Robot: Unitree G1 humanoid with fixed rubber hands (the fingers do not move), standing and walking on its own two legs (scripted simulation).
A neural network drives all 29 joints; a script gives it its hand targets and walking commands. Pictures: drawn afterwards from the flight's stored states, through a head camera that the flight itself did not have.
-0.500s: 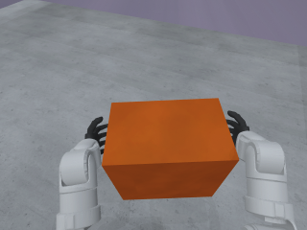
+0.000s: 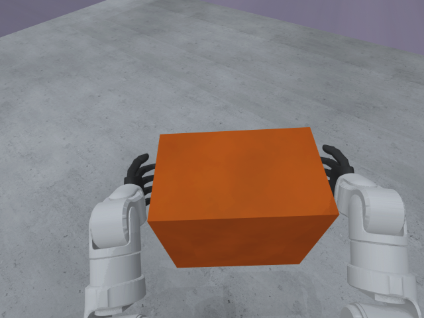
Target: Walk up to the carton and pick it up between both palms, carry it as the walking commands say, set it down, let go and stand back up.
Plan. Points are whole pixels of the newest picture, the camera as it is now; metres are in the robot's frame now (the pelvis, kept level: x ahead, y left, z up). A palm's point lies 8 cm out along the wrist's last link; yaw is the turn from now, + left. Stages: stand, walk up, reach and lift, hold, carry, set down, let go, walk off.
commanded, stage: carry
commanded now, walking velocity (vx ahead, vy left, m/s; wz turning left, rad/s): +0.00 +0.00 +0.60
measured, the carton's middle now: (236, 205) +0.34 -0.04 +0.03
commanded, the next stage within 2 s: none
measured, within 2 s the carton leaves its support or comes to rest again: neither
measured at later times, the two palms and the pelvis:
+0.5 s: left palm (32, 286) +0.19 +0.26 +0.11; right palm (265, 209) +0.28 -0.08 +0.10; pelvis -0.08 +0.02 +0.00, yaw +18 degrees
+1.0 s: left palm out of the picture +0.01 +0.34 +0.10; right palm (194, 271) +0.20 +0.04 +0.09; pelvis -0.16 +0.03 +0.00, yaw +34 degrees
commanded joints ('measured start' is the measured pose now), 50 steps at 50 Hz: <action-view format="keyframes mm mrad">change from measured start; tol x32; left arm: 1 -439 -812 -668 -64 -325 -3 -208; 5 -773 -866 -813 -188 -439 -25 -221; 31 -244 -830 -682 -129 -309 -3 -219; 33 -745 -823 -820 -241 -438 -30 -216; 50 -518 -870 -746 -99 -418 -2 -246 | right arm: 1 -470 1004 705 -89 374 -6 243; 50 -556 1012 768 -228 332 -15 234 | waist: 1 58 -184 -372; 3 58 272 -366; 15 70 167 -457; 18 73 -337 -378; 28 66 -242 -363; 32 57 271 -405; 50 65 -109 -320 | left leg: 1 154 3 -16 -323 198 -11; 4 491 349 -432 -168 1361 215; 15 225 209 -306 -185 651 153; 18 -221 -7 -91 277 -180 26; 27 -21 -28 39 -10 -30 6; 30 274 87 -147 -334 347 8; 32 455 363 -448 -174 1342 218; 36 289 257 -321 -268 668 187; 45 214 213 -375 -253 581 180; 50 -206 23 -115 367 -93 35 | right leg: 1 233 -114 46 44 326 19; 4 -268 86 115 380 -416 125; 15 139 202 114 -181 -48 43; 18 323 -308 533 -309 436 -193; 27 302 -164 86 -118 441 -69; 32 -262 72 103 376 -430 130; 45 104 218 112 -142 -95 28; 50 251 -250 348 -278 400 -182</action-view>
